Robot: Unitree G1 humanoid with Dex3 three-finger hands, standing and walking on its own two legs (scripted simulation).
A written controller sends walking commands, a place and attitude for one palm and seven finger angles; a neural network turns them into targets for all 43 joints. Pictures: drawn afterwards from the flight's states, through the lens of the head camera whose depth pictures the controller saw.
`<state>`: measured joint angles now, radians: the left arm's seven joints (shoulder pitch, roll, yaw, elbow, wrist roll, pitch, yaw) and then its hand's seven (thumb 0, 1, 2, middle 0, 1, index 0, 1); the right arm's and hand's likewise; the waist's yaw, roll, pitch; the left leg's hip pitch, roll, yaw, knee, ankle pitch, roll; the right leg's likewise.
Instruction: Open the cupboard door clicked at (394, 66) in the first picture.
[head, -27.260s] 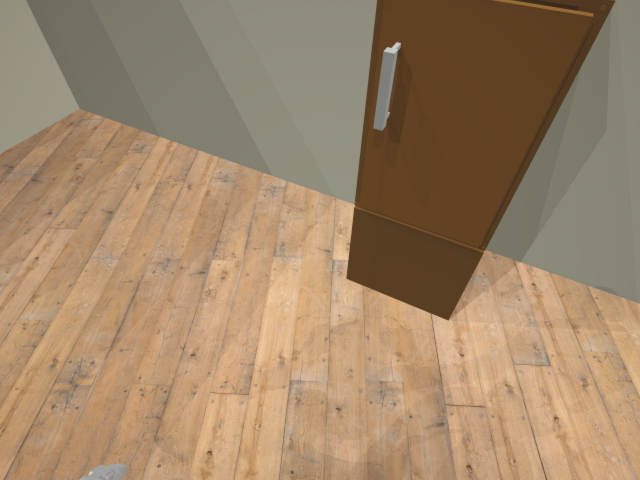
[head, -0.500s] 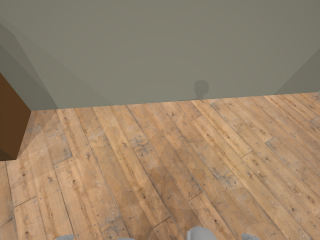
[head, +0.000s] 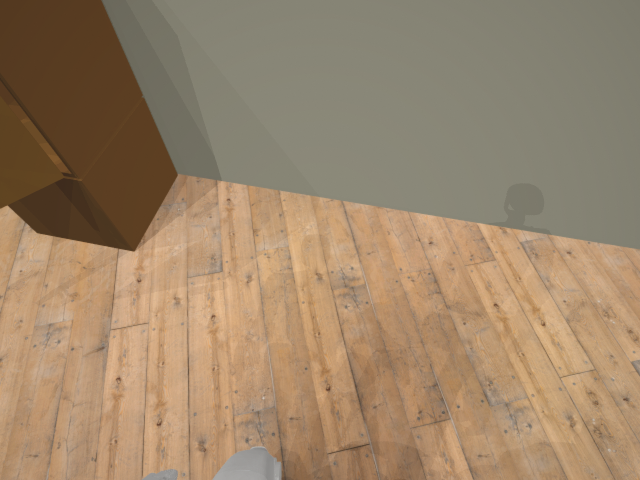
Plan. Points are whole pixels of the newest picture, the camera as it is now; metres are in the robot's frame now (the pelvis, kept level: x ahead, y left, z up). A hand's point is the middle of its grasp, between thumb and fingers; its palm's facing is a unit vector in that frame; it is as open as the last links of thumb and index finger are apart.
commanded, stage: turn to face it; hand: left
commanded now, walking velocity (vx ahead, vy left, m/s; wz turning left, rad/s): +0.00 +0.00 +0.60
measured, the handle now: out of the picture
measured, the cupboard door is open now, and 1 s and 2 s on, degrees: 53 53 53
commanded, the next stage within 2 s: take the last steps up to it in 1.26 s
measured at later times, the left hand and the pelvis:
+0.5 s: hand out of the picture +0.08 +0.21 -0.15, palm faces +0.28 -0.92 -0.29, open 7.4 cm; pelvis +0.03 -0.02 -0.01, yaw +16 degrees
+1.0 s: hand out of the picture -0.03 +0.21 -0.18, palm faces +0.58 -0.78 -0.24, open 7.4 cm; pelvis +0.04 +0.00 +0.00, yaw +33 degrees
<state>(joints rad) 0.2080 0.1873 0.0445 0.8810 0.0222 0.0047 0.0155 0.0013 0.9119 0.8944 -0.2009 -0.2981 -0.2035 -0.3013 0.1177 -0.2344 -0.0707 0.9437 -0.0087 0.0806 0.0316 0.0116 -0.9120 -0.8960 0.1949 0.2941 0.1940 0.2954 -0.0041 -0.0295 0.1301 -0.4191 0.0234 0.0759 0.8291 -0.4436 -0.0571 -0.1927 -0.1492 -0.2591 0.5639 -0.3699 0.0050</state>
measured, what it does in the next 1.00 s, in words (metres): steps on the spot, turning left: left foot, then right foot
